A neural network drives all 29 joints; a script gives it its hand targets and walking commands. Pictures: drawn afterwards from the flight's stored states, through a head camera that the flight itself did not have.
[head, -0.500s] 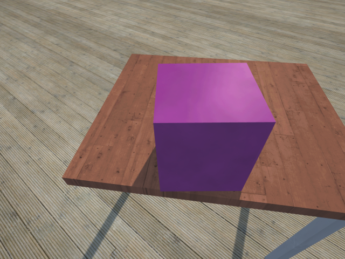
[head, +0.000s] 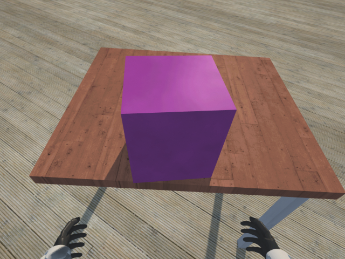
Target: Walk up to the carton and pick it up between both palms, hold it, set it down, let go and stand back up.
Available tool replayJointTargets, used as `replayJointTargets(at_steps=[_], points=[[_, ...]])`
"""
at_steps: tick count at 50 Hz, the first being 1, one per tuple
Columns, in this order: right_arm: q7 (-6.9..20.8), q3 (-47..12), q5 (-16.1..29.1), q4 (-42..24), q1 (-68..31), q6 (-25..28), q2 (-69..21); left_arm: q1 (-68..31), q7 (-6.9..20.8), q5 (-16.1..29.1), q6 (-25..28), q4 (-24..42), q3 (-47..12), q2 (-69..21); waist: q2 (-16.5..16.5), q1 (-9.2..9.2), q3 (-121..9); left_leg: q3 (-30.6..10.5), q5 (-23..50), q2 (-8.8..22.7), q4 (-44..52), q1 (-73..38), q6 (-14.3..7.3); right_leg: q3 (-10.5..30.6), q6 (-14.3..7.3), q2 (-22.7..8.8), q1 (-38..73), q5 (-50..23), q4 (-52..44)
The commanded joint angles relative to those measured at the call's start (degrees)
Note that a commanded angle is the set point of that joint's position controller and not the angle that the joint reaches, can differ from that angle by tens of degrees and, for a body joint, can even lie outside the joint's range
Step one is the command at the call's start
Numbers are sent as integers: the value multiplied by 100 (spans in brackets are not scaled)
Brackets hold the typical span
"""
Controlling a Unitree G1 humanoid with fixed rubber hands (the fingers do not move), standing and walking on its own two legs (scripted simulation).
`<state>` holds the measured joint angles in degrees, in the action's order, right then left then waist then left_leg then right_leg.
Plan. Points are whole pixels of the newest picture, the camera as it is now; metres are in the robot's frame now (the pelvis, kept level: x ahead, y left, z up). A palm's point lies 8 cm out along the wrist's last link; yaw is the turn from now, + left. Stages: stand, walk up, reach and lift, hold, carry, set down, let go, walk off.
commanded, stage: reach and lift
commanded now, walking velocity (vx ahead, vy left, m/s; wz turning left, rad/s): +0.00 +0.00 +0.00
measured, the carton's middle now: (171, 121) +0.43 +0.02 +0.09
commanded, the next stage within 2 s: none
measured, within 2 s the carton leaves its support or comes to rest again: neither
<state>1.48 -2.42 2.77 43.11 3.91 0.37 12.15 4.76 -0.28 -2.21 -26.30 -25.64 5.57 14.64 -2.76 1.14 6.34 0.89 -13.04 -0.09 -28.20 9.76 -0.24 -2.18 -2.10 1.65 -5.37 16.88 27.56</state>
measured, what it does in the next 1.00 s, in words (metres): stands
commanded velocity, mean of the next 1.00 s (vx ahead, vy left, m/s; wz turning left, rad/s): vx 0.00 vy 0.00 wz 0.00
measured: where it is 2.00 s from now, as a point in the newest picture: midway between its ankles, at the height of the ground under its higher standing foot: outside the picture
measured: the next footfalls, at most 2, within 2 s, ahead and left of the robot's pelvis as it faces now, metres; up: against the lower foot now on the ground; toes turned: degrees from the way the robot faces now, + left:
none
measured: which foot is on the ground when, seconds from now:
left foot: down 0.00-1.00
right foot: down 0.00-1.00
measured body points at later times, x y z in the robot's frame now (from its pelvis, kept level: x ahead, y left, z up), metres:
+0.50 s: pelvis +0.01 -0.01 +0.01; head +0.01 +0.00 +0.46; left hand +0.16 +0.27 -0.05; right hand +0.19 -0.20 -0.05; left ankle +0.03 +0.11 -0.74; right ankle -0.01 -0.09 -0.74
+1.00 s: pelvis +0.02 +0.01 +0.01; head +0.01 +0.02 +0.46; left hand +0.19 +0.25 +0.02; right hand +0.21 -0.19 +0.02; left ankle +0.03 +0.11 -0.74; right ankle -0.01 -0.09 -0.74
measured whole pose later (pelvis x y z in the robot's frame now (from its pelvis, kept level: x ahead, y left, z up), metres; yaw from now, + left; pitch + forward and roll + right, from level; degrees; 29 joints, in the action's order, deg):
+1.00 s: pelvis +0.02 +0.01 +0.01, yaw -2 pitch -3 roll +0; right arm -1.1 -1.0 10.7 1.1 24.3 -2.6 9.7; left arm 24.5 -2.0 10.4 -9.7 3.5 1.2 15.9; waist -1.7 4.6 0.2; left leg 3.4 -8.9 0.0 -16.8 5.3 -0.8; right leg 0.5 -1.6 1.8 -1.5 11.4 15.6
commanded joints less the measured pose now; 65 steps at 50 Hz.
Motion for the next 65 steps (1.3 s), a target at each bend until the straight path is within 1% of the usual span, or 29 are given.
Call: replayJointTargets(at_steps=[1,3,6,7,8,9,11,13,14,16,18,22,24,26,30,32,33,34,35,37,40,44,47,51,52,56,59,62,65], points=[[-104,150,-53,-1308,-457,-134,466,-101,-28,-20,82,532,545,1018,370,378,-401,387,1106,-152,657,-606,231,-13,250,-220,-595,-531,-1039],[-103,192,-86,-1647,-369,-241,247,-299,-41,110,207,723,530,978,429,373,-494,461,673,-104,779,-508,140,123,257,-305,-602,-230,-1108],[-201,203,-116,-2160,-208,-276,36,-403,-14,294,463,984,534,1046,360,318,-812,529,614,-89,742,-463,47,311,352,-448,-589,-633,-1080],[-246,229,-141,-2293,-85,-264,-1,-292,2,362,538,987,513,1048,210,257,-790,524,626,-81,734,-452,15,344,406,-476,-614,-781,-1097],[-286,237,-117,-2350,-47,-255,-78,-357,24,387,633,1074,540,1113,309,285,-779,533,553,-91,735,-444,10,397,413,-527,-644,-726,-1113],[-337,209,-135,-2354,138,-273,-108,-186,58,451,674,1041,492,1099,206,199,-694,524,517,-87,757,-463,-17,423,449,-558,-616,-751,-1164],[-425,255,-132,-2432,299,-230,-111,-33,94,542,809,1201,448,1181,310,176,-778,516,687,-85,815,-588,1,410,447,-555,-607,-882,-1197],[-549,198,-129,-2580,549,-176,-188,216,147,573,920,1318,496,1275,253,174,-826,491,879,-93,812,-697,-6,467,512,-606,-529,-1213,-1225],[-588,219,-117,-2555,670,-154,-193,356,172,595,964,1378,429,1248,275,106,-782,468,1020,-81,854,-822,16,369,520,-546,-531,-1343,-1225],[-631,211,-112,-2655,780,-88,-198,531,204,697,1098,1492,452,1267,154,100,-814,422,1291,-83,887,-897,15,335,537,-501,-506,-1531,-1274],[-619,225,-77,-2840,799,3,-201,563,195,734,1244,1635,400,1304,271,171,-846,396,1311,-68,932,-956,44,316,480,-470,-548,-1213,-1358],[-606,212,-24,-3056,968,12,-253,757,171,819,1388,1825,278,1257,410,178,-696,372,1519,-22,1011,-1107,68,283,370,-402,-630,-861,-1504],[-556,234,63,-3311,1041,25,-239,875,121,918,1459,2075,213,1206,396,220,-772,349,1670,0,1021,-1162,102,261,322,-334,-637,-752,-1558],[-499,234,143,-3456,1123,30,-151,1032,74,921,1505,2211,179,1120,502,240,-801,322,1949,9,1005,-1283,130,265,263,-284,-675,-822,-1593],[-461,241,252,-3782,1320,7,-101,1187,53,1011,1583,2545,96,1048,379,207,-755,279,2040,33,1038,-1366,132,286,223,-256,-763,-778,-1704],[-450,206,343,-3942,1436,4,-110,1314,37,1020,1651,2605,112,1045,377,269,-707,265,2161,14,1031,-1351,140,323,235,-274,-737,-951,-1706],[-426,191,430,-3960,1483,4,-62,1346,18,976,1685,2758,146,1037,567,334,-712,251,2232,22,1031,-1389,181,317,185,-269,-766,-918,-1706],[-406,238,467,-4106,1477,26,-5,1393,8,1011,1711,2864,122,1017,542,316,-810,230,2274,31,1022,-1384,189,301,162,-240,-730,-872,-1710],[-368,258,513,-4181,1526,45,35,1430,-26,1035,1748,3020,88,964,701,354,-802,225,2324,53,1036,-1392,234,292,114,-206,-770,-767,-1699],[-333,298,540,-4333,1551,8,81,1484,-61,1000,1755,3111,72,909,703,313,-658,202,2232,58,1061,-1446,222,316,69,-209,-899,-628,-1792],[-335,342,588,-4606,1735,-7,154,1699,-55,1104,1761,3306,-30,825,469,272,-752,157,2434,77,1019,-1618,204,313,91,-182,-936,-876,-1822],[-289,371,736,-4852,1803,-64,302,1772,-120,1120,1783,3671,-60,710,594,353,-555,111,2417,130,1074,-1643,243,294,-6,-110,-1030,-628,-1861],[-258,454,803,-5269,1741,-45,324,1699,-182,1268,1877,3957,-157,717,494,309,-748,80,2357,143,1050,-1654,230,326,0,-117,-1053,-691,-1829],[-265,503,847,-5363,1708,-119,351,1536,-236,1317,1886,4062,-176,706,423,304,-711,49,2119,154,1064,-1601,195,369,4,-158,-1066,-626,-1818],[-276,458,914,-5473,1681,-136,338,1510,-237,1326,1879,4136,-153,706,429,356,-746,53,2116,151,1061,-1638,185,407,4,-175,-1056,-632,-1825],[-325,518,1069,-5561,1525,-276,381,1201,-281,1372,1796,4334,-182,684,558,280,-625,10,2145,150,1043,-1610,194,433,-17,-171,-1101,-579,-1819],[-382,569,1116,-5944,1217,-310,392,998,-306,1535,1741,4601,-237,672,395,296,-764,-3,1921,158,1066,-1576,160,448,29,-183,-1044,-520,-1766],[-368,543,1236,-5700,981,-452,448,738,-363,1411,1576,4423,-155,598,516,344,-630,-65,1750,209,1100,-1669,150,451,-30,-188,-1211,-273,-1782],[-436,583,1209,-6038,783,-454,454,543,-350,1520,1498,4528,-151,534,254,326,-820,-56,1758,190,1058,-1660,93,462,44,-186,-1146,-478,-1710]])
